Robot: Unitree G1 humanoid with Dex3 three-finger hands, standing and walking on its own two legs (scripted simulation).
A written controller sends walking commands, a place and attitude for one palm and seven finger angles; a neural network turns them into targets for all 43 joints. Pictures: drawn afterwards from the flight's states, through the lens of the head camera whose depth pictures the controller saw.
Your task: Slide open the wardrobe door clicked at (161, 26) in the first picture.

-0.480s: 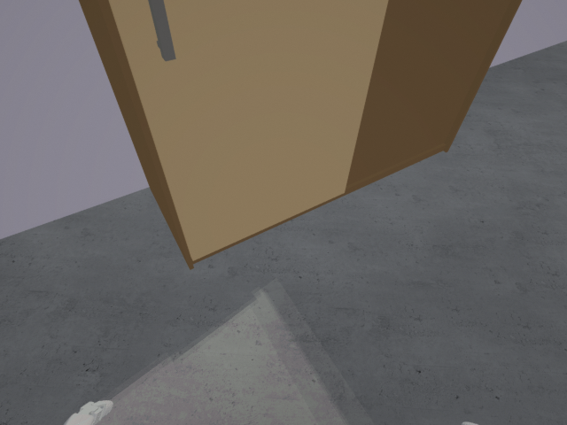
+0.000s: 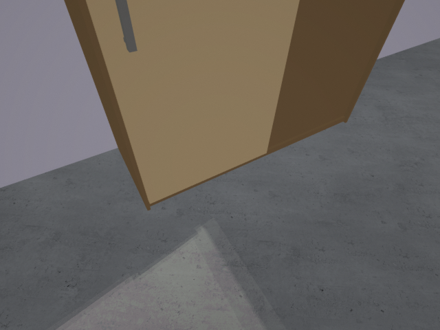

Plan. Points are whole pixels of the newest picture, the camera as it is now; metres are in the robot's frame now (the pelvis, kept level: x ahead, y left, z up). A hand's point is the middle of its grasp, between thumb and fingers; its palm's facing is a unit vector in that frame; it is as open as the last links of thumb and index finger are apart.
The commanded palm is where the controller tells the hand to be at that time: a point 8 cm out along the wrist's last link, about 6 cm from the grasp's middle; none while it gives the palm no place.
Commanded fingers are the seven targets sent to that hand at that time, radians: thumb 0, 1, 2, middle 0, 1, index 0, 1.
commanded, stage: stand and wait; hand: left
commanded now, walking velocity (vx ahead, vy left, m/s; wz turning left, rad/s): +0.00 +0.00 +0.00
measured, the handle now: (119, 4) +0.84 +0.34 +0.23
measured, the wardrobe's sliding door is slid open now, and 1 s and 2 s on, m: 0.00 0.00 0.00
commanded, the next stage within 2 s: look at it before walking up in 0.50 s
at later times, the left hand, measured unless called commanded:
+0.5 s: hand out of the picture +0.06 +0.24 -0.15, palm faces -0.04 -0.94 -0.33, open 7.4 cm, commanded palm none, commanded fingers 0.00 0.90 0.90 -0.20 -0.30 -0.20 -0.30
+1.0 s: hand out of the picture +0.06 +0.24 -0.15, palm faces -0.04 -0.94 -0.33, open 7.4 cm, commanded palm none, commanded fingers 0.00 0.90 0.90 -0.20 -0.30 -0.20 -0.30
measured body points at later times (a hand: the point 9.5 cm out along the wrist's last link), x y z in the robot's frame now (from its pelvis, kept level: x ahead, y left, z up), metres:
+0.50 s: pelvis -0.02 -0.01 +0.00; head -0.02 -0.01 +0.45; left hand +0.07 +0.28 -0.13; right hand +0.05 -0.31 -0.13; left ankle -0.01 +0.12 -0.74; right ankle -0.01 -0.13 -0.74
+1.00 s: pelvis -0.01 -0.01 +0.00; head -0.01 -0.01 +0.45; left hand +0.06 +0.29 -0.13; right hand +0.07 -0.31 -0.13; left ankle -0.01 +0.12 -0.74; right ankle -0.01 -0.13 -0.74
